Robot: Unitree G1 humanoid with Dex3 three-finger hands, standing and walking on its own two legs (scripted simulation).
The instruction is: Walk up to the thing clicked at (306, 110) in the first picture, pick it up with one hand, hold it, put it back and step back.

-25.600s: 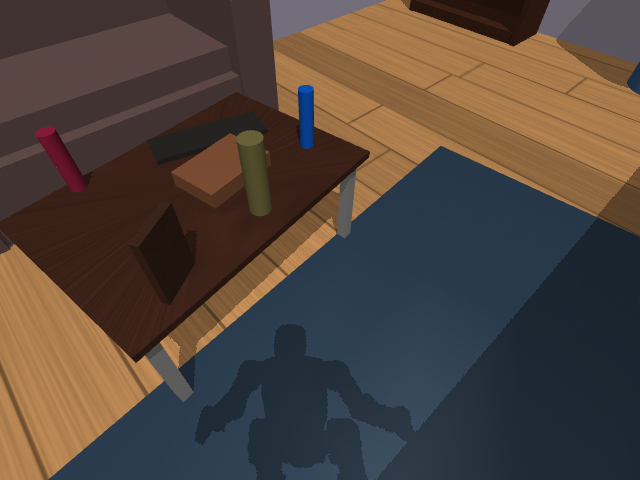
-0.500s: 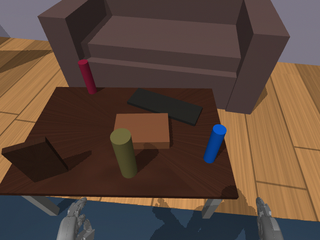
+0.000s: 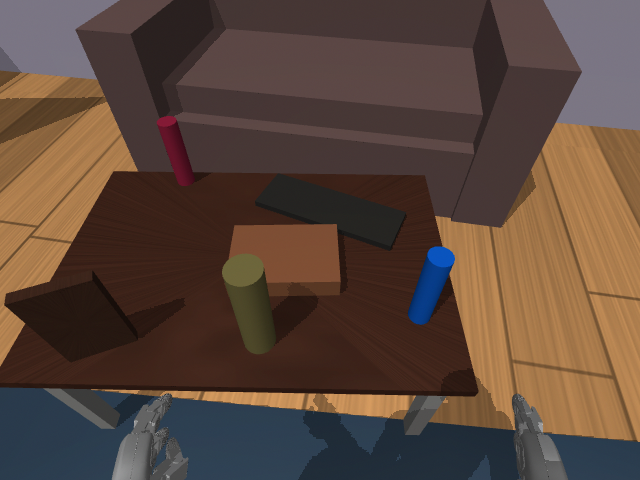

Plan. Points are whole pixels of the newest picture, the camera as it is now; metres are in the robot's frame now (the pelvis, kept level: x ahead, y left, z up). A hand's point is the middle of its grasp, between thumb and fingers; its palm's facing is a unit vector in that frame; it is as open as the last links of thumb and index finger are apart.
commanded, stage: stand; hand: right
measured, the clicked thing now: (428, 288) +0.53 -0.21 -0.19
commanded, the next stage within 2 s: none
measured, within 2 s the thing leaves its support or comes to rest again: neither
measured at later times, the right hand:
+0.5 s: hand out of the picture +0.08 -0.26 -0.12, palm faces -0.02 +0.93 -0.36, open 8.8 cm
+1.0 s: hand out of the picture +0.05 -0.25 -0.10, palm faces -0.01 +0.93 -0.36, open 7.4 cm
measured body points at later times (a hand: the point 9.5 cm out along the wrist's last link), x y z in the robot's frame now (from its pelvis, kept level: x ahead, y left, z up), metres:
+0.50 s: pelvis +0.01 -0.01 +0.03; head +0.02 -0.01 +0.48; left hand +0.08 +0.29 -0.09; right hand +0.08 -0.31 -0.09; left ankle +0.01 +0.14 -0.69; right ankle +0.02 -0.13 -0.69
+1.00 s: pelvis +0.00 +0.00 +0.06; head +0.00 +0.01 +0.51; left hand +0.07 +0.29 -0.09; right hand +0.05 -0.29 -0.08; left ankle +0.01 +0.14 -0.69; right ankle +0.02 -0.13 -0.69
